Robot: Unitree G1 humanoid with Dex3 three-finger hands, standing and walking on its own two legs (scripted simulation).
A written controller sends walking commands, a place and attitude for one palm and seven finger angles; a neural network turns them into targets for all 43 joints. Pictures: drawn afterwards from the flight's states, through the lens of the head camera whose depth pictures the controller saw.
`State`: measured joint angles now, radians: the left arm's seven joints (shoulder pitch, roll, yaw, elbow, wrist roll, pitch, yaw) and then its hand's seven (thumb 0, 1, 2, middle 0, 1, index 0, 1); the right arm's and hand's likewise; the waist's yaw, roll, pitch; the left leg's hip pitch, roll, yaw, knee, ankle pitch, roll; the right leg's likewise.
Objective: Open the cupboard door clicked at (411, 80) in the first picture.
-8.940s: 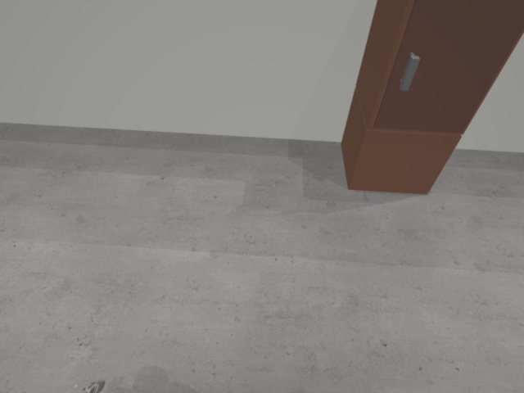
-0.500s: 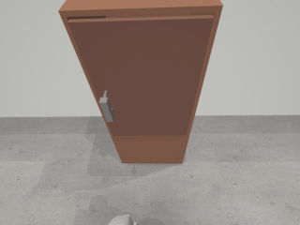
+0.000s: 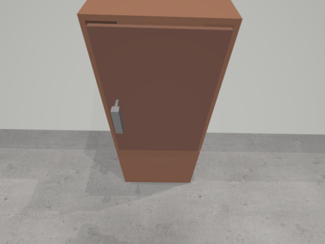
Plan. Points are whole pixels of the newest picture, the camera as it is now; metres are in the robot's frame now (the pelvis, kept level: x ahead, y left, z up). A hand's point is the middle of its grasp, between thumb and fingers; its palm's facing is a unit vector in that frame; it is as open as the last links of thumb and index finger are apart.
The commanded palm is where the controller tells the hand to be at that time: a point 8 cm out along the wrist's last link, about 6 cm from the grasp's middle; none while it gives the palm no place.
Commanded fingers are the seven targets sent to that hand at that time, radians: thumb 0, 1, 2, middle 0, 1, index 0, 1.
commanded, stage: come to a stop and stand still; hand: left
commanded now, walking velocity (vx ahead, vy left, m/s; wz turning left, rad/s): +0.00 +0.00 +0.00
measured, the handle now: (118, 116) +0.54 +0.20 -0.07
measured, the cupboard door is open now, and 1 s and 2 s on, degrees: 0 0 0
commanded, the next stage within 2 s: look again from close up in 0.50 s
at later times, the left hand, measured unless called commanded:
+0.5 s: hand out of the picture -0.02 +0.11 -0.18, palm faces +0.06 -0.99 -0.16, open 7.4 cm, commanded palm none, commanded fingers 0.00 0.90 0.90 -0.20 -0.30 -0.20 -0.30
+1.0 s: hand out of the picture +0.02 +0.19 -0.18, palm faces +0.03 -0.98 -0.21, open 7.4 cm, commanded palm none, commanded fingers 0.00 0.90 0.90 -0.20 -0.30 -0.20 -0.30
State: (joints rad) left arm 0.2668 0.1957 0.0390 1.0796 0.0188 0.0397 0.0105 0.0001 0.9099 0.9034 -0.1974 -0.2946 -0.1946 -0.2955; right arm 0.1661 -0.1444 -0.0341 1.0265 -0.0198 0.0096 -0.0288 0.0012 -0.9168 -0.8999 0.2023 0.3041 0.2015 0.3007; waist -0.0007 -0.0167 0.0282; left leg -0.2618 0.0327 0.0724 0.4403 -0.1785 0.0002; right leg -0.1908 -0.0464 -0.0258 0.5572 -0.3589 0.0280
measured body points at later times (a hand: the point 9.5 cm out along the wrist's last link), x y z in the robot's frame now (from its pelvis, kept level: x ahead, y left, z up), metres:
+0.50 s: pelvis +0.00 -0.04 +0.00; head +0.01 -0.05 +0.45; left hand -0.02 +0.16 -0.16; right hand -0.06 -0.25 -0.17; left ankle +0.03 +0.12 -0.74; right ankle -0.04 -0.13 -0.74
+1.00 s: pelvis +0.01 +0.00 -0.01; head +0.00 +0.01 +0.44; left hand +0.02 +0.24 -0.17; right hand +0.05 -0.23 -0.15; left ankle +0.02 +0.11 -0.74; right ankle -0.04 -0.13 -0.74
